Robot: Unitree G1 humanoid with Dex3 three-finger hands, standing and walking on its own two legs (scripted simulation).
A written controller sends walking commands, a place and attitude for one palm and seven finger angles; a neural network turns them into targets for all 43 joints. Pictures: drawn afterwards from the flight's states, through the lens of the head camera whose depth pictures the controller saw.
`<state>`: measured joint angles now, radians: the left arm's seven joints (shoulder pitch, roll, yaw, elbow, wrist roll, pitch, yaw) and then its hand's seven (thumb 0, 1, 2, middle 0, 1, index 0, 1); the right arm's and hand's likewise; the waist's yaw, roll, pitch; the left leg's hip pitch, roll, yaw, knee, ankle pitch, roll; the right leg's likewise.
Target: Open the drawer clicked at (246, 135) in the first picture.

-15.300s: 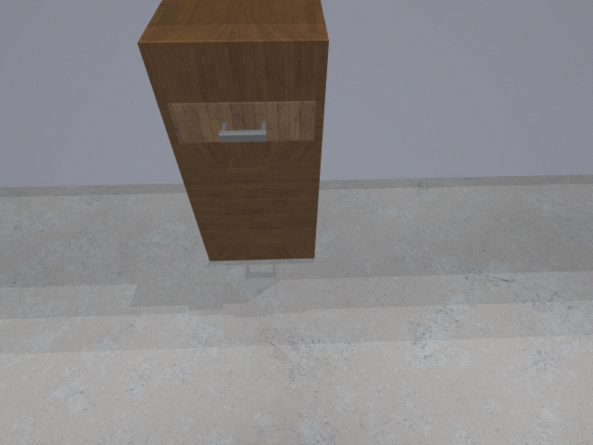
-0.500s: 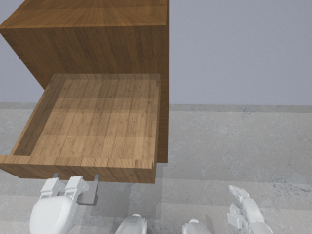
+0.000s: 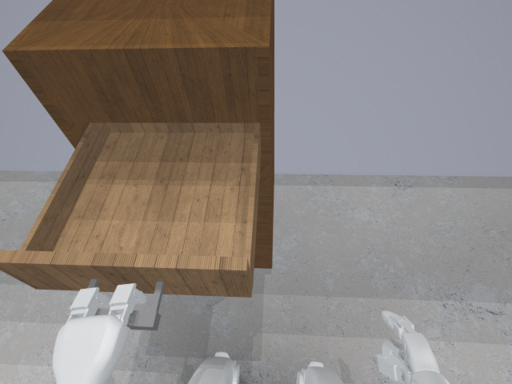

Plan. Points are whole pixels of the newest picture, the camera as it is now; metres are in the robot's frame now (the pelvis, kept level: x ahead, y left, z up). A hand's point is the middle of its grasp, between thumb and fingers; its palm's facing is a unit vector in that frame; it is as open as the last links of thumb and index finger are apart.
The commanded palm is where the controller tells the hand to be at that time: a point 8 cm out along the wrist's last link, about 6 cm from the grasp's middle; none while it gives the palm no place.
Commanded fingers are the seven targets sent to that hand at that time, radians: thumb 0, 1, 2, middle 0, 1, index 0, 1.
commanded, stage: lift the hand off the handle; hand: left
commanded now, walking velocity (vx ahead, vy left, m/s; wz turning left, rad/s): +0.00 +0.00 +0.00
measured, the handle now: (121, 303) +0.24 +0.23 -0.01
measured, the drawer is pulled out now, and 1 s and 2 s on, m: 0.30 0.30 0.30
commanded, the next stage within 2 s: none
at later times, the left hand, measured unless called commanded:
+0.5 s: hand (111, 342) +0.18 +0.23 -0.01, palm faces -0.05 -0.11 -0.99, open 13.8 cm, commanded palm +0.17 +0.24 +0.05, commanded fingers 0.00 -0.50 0.30 -0.30 -1.20 -0.30 -1.20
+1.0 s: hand (92, 329) +0.19 +0.24 +0.03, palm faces -0.03 -0.13 -0.99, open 13.8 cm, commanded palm +0.17 +0.24 +0.09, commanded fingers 0.00 -0.50 0.30 -0.30 -1.20 -0.30 -1.20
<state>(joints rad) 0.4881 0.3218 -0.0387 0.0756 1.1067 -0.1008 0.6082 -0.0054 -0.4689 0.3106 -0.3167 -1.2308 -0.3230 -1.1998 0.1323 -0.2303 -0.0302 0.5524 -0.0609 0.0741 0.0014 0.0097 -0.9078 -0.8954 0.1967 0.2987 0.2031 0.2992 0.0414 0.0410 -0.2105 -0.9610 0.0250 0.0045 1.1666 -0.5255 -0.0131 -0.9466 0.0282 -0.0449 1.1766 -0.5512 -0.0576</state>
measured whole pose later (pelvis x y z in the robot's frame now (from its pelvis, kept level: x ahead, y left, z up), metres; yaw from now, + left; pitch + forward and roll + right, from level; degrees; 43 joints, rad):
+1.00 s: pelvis +0.02 +0.02 +0.04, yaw -1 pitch +13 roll +0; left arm 0.54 0.33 -0.06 -0.03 1.03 -0.02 0.49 -0.01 -0.49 0.30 -0.33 -1.20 -0.33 -1.20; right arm 0.17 -0.22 -0.01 0.53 -0.04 0.07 0.02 0.01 -0.91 -0.90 0.20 0.30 0.20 0.30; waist 0.04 0.06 -0.18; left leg -0.72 0.02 0.03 0.97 -0.47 0.01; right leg -0.70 0.03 -0.02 0.96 -0.48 -0.03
